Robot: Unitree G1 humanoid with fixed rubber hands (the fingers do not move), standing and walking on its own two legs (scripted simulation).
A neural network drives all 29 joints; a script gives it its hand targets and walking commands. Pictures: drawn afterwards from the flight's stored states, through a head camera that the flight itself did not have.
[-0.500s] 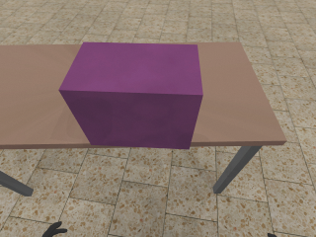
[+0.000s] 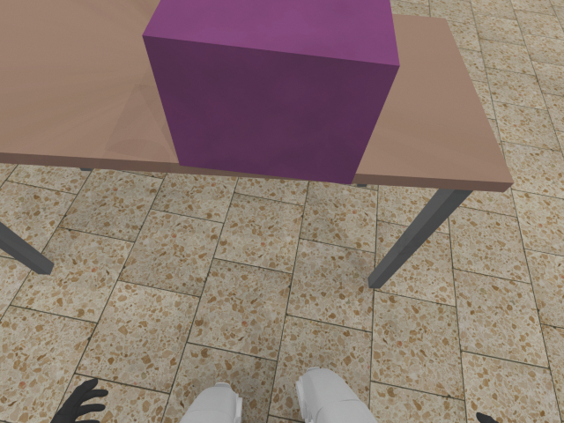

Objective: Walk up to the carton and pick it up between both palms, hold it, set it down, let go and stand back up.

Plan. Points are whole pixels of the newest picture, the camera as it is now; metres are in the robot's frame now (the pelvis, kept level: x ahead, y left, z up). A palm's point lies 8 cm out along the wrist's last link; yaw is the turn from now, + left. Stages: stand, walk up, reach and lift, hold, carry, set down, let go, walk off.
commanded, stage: walk up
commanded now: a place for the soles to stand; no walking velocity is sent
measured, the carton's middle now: (274, 85) +0.60 +0.02 +0.08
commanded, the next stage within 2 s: none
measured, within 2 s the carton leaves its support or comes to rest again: neither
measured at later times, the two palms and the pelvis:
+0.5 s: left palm out of the picture -0.08 +0.32 -0.11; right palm out of the picture -0.05 -0.29 -0.12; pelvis -0.17 +0.01 -0.02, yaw +3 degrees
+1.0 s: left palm out of the picture -0.23 +0.30 -0.11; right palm out of the picture -0.19 -0.31 -0.10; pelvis -0.26 +0.00 +0.01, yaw +1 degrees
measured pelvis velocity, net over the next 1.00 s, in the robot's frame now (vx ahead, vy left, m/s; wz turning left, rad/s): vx -0.26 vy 0.00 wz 0.01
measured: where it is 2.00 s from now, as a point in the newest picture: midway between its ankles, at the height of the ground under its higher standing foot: outside the picture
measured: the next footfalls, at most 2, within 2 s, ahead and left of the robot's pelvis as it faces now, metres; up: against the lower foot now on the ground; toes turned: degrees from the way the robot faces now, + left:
right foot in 0.12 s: -0.03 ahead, -0.14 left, +0.00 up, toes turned +1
left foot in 0.44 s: -0.17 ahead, +0.11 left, +0.00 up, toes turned -2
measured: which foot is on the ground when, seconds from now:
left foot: down 0.00-0.14, up 0.16-0.42, down 0.44-1.00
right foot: up 0.00-0.10, down 0.12-0.48, up 0.50-0.72, down 0.74-1.00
